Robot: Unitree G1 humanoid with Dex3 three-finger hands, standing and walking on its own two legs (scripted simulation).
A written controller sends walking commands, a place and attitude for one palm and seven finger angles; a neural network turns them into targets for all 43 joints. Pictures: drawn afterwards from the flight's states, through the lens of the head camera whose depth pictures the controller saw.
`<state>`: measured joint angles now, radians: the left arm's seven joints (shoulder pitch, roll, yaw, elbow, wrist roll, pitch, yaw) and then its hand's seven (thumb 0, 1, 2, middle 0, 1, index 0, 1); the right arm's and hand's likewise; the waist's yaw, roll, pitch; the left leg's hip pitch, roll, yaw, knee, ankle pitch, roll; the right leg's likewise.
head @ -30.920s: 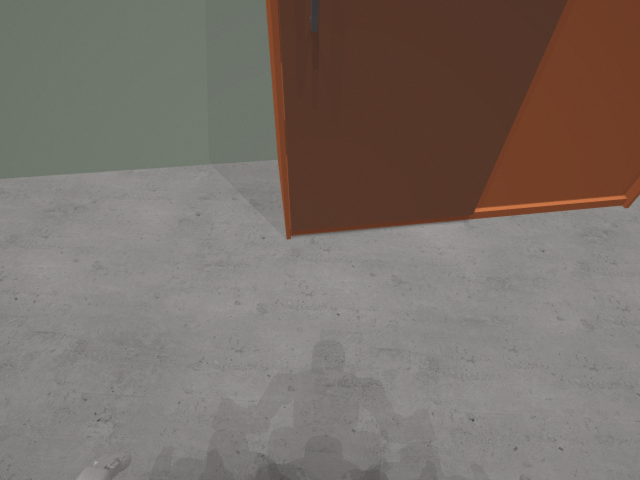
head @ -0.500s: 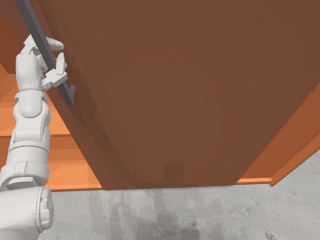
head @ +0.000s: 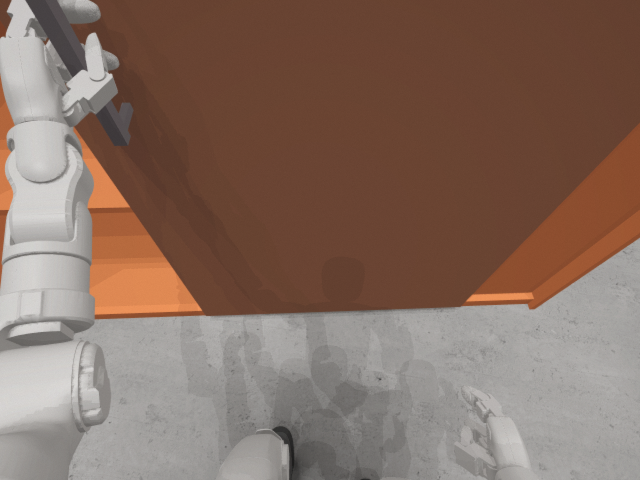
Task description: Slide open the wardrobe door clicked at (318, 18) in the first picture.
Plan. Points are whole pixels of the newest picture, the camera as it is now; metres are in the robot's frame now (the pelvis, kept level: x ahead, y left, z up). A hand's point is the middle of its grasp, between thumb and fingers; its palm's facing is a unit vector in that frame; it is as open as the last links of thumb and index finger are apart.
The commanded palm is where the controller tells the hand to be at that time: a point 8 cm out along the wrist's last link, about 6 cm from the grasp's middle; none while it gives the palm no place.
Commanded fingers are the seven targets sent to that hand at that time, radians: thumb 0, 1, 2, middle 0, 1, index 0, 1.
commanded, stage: stop walking and hold the door there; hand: left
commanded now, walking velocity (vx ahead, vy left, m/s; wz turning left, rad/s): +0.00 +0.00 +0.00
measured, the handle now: (57, 4) +0.49 +0.29 +0.25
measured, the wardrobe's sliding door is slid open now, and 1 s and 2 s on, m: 0.53 0.53 0.53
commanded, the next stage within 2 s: loosen the grip on the handle in 0.46 s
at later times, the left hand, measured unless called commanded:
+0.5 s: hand (102, 81) +0.45 +0.26 +0.20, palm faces +0.40 -0.90 -0.18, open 5.5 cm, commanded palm +0.41 +0.31 +0.19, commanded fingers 0.00 0.90 0.90 -0.45 -1.40 -0.45 -1.40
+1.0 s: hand (96, 87) +0.45 +0.27 +0.19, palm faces +0.37 -0.90 -0.21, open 13.2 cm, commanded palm +0.40 +0.30 +0.21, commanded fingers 0.00 -0.55 0.20 -0.28 -1.18 -0.28 -1.18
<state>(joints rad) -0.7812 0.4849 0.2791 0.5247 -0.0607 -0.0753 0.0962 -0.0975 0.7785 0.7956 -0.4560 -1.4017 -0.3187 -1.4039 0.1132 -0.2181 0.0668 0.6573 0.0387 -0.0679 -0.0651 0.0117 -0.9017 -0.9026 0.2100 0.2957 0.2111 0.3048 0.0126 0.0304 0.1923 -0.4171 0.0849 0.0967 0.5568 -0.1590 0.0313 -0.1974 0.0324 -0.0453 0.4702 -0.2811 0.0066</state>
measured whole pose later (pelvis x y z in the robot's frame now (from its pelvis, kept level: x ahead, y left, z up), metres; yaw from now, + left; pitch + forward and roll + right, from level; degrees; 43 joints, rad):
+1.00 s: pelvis -0.03 +0.00 -0.01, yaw +0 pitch +5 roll -2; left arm -0.91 0.55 0.33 0.93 0.10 -0.12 0.07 0.00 -0.40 0.28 -0.39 -1.33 -0.33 -1.29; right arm 0.34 -0.27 0.01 0.72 0.01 -0.13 -0.06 0.01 -0.90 -0.90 0.21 0.30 0.21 0.30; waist -0.08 -0.02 -0.01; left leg -0.54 0.03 0.06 0.57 -0.13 0.04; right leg -0.38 0.00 -0.04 0.61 -0.31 0.00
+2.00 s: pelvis +0.03 -0.02 -0.01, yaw -1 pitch +7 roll -1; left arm -0.56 0.72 0.59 0.71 -0.08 -0.07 -0.24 -0.01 -0.55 0.20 -0.25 -1.15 -0.25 -1.15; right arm 0.36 -0.29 0.01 0.65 0.05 -0.05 -0.11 0.01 -0.90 -0.90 0.21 0.30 0.21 0.30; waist -0.03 0.02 -0.08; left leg -0.51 0.05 0.03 0.61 -0.22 0.01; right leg -0.32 0.04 -0.02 0.57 -0.37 -0.02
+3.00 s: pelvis +0.01 -0.01 +0.00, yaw +0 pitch -2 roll -1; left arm -0.08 0.57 0.57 0.15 -0.40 0.23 -0.48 -0.01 -0.56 0.20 -0.25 -1.15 -0.25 -1.15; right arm 0.25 -0.28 0.08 0.59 0.11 -0.21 -0.13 0.02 -0.90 -0.90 0.21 0.30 0.21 0.30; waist 0.04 0.05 -0.08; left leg -0.33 0.02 0.02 0.54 -0.17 0.02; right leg -0.14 0.02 -0.04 0.50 -0.33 -0.01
